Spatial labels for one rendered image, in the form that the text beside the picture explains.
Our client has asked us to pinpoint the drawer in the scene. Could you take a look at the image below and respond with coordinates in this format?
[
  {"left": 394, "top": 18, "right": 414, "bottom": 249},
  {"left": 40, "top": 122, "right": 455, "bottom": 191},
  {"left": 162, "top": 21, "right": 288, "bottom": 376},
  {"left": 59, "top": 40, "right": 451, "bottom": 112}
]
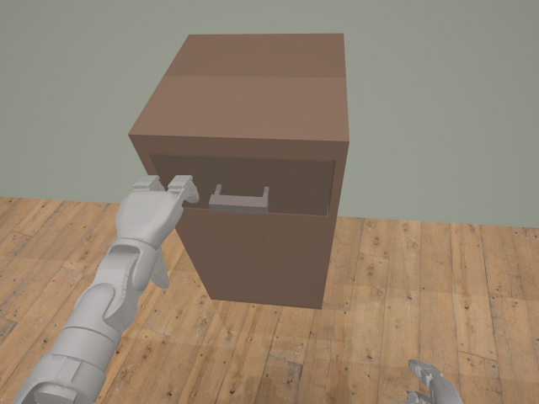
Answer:
[{"left": 149, "top": 153, "right": 334, "bottom": 215}]

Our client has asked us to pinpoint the robot right hand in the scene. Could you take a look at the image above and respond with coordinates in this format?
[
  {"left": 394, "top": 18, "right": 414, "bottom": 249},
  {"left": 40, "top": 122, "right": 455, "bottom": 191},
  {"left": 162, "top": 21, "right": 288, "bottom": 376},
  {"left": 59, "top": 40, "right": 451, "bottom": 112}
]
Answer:
[{"left": 403, "top": 359, "right": 463, "bottom": 404}]

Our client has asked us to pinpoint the cabinet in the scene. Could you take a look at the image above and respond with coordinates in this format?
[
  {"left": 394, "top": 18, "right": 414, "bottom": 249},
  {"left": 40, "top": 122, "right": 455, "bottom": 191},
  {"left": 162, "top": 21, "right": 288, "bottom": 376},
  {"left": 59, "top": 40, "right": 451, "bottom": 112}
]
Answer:
[{"left": 128, "top": 34, "right": 350, "bottom": 310}]

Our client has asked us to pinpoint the handle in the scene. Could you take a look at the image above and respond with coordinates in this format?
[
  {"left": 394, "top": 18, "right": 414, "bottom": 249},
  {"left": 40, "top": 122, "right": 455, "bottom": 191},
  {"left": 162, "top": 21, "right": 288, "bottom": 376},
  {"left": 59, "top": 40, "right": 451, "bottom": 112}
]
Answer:
[{"left": 209, "top": 184, "right": 270, "bottom": 215}]

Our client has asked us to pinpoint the left robot forearm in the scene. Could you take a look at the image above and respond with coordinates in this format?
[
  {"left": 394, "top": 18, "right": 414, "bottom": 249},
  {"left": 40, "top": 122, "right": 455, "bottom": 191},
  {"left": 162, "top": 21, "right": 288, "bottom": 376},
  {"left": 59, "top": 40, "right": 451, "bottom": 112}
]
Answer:
[{"left": 10, "top": 238, "right": 158, "bottom": 404}]

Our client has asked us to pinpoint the robot left hand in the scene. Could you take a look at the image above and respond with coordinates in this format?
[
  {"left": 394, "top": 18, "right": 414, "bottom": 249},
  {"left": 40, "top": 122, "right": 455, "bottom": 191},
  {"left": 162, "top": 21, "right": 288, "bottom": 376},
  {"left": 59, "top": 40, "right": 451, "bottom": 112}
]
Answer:
[{"left": 115, "top": 175, "right": 199, "bottom": 289}]

